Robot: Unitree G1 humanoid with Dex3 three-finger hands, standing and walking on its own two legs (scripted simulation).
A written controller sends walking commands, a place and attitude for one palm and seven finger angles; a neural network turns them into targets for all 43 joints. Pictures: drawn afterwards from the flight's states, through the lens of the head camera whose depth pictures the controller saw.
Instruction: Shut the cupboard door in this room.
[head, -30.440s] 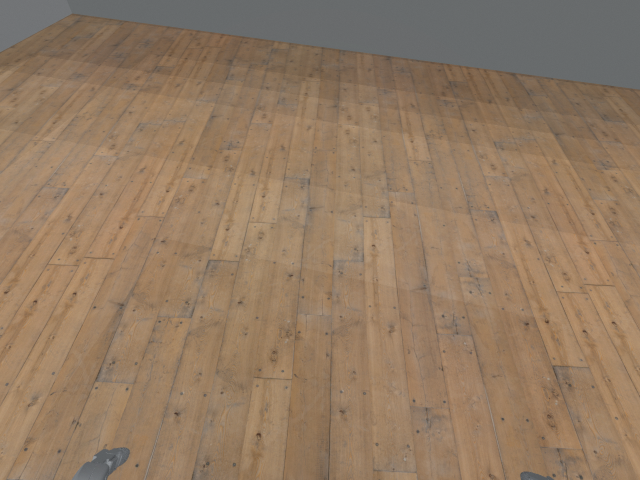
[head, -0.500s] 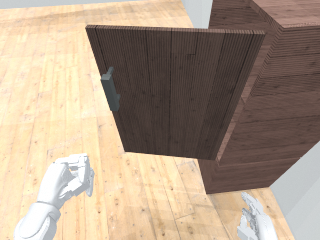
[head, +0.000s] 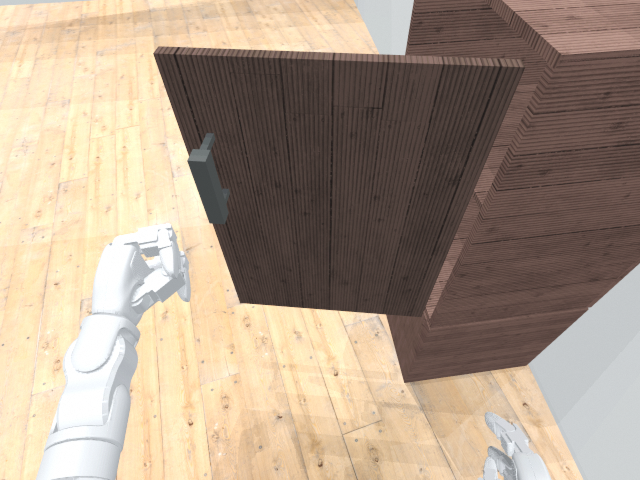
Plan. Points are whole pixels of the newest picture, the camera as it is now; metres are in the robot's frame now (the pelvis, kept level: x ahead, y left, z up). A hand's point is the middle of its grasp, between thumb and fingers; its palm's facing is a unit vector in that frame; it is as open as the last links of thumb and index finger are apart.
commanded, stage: bring the fist close to the handle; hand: left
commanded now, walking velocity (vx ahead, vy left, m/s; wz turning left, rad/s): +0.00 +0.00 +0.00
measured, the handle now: (213, 179) +0.50 +0.19 +0.09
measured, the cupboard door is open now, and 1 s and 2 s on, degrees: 77 77 62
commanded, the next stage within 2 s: push the door shut along its arc in 0.82 s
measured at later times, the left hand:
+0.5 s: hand (217, 232) +0.39 +0.16 +0.09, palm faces -0.02 -1.00 -0.01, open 3.1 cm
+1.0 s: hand (209, 232) +0.39 +0.17 +0.09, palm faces -0.03 -1.00 -0.01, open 3.1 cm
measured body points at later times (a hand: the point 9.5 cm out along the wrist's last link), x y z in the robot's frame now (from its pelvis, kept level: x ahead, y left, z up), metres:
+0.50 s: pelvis -0.01 +0.00 +0.00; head +0.04 -0.02 +0.45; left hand +0.39 +0.22 +0.09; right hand +0.11 -0.26 -0.11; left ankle +0.00 +0.11 -0.71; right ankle +0.01 -0.12 -0.71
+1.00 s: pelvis -0.02 +0.00 +0.00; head +0.03 +0.00 +0.45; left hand +0.39 +0.22 +0.09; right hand +0.09 -0.26 -0.11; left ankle +0.00 +0.11 -0.71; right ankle +0.01 -0.12 -0.71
